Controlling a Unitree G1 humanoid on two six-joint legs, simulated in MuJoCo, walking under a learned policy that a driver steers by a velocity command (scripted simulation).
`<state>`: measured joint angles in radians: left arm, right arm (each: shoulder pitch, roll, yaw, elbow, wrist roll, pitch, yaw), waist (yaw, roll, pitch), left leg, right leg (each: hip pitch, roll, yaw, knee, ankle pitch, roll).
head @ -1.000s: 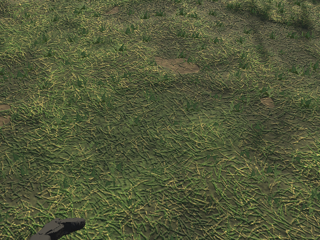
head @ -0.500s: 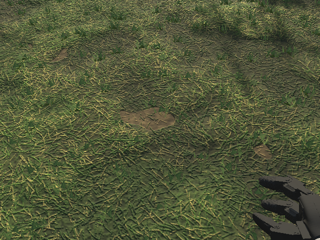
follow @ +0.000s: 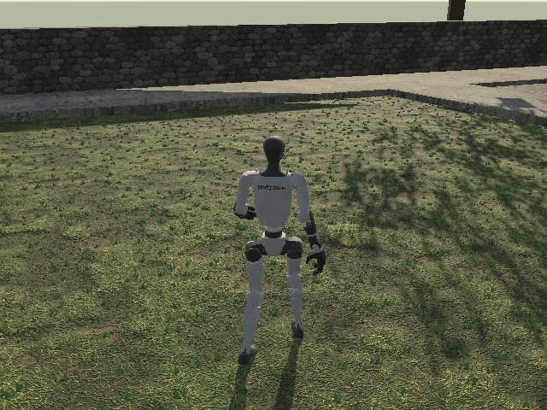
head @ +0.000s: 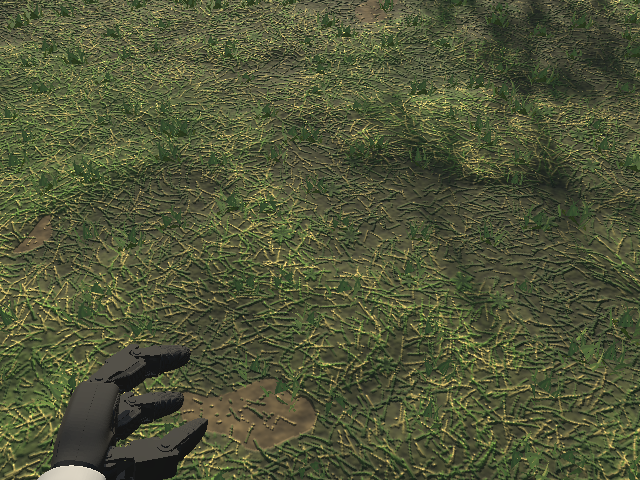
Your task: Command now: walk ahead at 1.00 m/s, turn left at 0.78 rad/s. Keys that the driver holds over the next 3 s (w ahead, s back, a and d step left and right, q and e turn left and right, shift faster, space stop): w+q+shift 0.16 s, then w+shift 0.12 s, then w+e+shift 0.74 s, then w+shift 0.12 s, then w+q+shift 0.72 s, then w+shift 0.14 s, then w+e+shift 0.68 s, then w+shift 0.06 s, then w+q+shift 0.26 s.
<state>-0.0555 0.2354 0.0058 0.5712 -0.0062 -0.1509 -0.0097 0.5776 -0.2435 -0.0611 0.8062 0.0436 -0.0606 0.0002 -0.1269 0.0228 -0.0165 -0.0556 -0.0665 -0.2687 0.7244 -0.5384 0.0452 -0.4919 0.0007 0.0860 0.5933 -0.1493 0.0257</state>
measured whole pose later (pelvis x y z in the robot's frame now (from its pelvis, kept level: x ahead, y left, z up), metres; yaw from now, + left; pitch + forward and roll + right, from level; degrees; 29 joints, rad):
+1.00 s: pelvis +0.86 +0.13 -0.01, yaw -11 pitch -3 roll +1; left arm 0.42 0.28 0.07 0.80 -0.01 -0.05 -0.06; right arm 0.07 -0.22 -0.01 0.66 0.02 -0.15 0.02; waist 0.07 -0.01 0.07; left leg -0.35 -0.01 -0.12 1.44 -0.37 0.06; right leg -0.39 0.17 -0.04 0.71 -0.27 -0.19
